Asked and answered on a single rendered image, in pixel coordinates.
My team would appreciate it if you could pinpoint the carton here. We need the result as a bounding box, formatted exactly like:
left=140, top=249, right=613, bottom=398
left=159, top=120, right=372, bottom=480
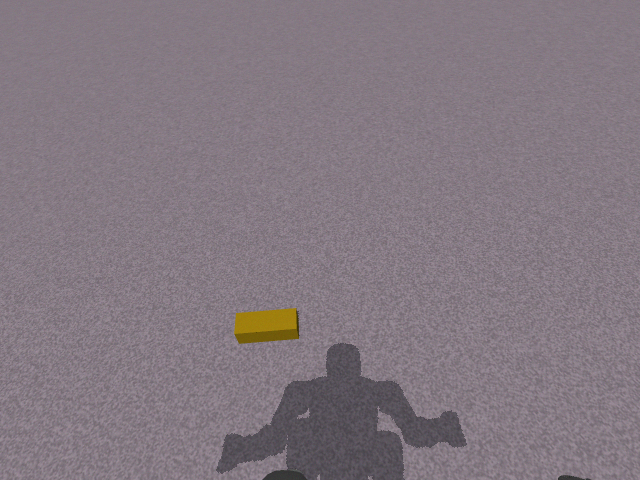
left=234, top=308, right=299, bottom=344

